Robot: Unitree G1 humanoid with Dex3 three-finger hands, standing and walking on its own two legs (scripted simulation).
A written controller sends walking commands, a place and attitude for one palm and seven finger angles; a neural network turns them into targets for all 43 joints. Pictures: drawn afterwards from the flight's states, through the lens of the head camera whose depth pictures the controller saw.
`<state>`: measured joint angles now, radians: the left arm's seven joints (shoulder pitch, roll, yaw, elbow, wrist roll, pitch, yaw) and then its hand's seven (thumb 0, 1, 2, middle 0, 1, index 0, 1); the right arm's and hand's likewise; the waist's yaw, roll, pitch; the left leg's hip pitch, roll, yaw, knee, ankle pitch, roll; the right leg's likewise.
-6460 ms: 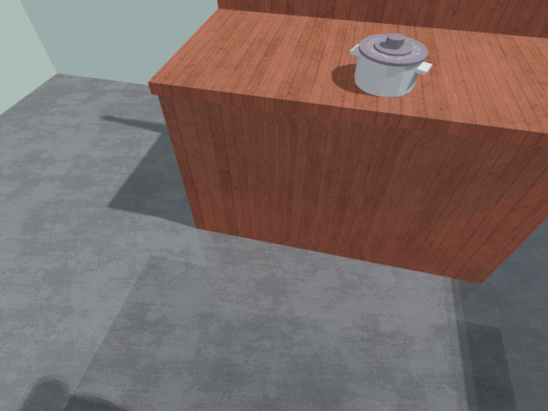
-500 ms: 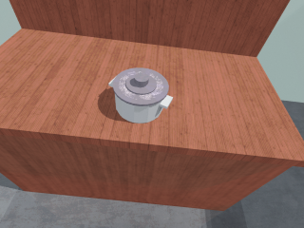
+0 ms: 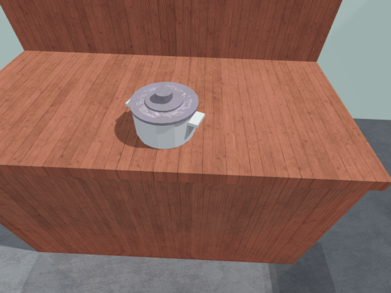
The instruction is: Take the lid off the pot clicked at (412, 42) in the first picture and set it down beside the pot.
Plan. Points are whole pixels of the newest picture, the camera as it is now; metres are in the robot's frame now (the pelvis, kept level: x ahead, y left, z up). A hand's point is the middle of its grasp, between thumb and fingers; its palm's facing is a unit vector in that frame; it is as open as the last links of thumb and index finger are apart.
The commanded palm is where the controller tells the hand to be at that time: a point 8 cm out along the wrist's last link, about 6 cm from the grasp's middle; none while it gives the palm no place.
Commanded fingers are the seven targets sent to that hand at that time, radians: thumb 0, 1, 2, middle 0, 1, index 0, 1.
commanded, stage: come to a stop and stand still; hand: left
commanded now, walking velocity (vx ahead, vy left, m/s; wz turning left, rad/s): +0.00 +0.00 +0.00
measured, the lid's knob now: (163, 93) +0.56 +0.11 +0.12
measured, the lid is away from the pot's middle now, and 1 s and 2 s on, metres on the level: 0.00 0.00 0.00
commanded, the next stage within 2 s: look again from close up in 0.02 s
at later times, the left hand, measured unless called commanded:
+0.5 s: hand out of the picture +0.00 +0.19 -0.17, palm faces +0.03 -0.98 -0.18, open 7.4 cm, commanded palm none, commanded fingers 0.00 0.90 0.90 -0.20 -0.30 -0.20 -0.30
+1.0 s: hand out of the picture -0.01 +0.19 -0.17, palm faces +0.03 -0.98 -0.18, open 7.4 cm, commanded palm none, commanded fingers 0.00 0.90 0.90 -0.20 -0.30 -0.20 -0.30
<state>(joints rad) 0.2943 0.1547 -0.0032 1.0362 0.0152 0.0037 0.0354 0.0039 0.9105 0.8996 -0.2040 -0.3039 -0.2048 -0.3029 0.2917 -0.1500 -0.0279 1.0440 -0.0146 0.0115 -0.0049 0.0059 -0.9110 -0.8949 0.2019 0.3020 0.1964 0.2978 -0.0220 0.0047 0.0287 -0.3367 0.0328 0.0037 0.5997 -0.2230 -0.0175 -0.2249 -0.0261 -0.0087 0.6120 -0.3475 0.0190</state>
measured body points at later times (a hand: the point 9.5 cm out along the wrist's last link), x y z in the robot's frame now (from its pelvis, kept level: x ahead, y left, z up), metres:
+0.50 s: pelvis +0.00 +0.01 +0.01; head +0.01 +0.03 +0.46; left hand -0.01 +0.24 -0.16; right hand +0.03 -0.22 -0.14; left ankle +0.06 +0.13 -0.73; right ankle -0.01 -0.13 -0.73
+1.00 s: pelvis +0.00 +0.02 +0.01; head +0.01 +0.03 +0.46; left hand -0.01 +0.25 -0.15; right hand +0.03 -0.21 -0.14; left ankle +0.06 +0.13 -0.73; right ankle -0.01 -0.13 -0.73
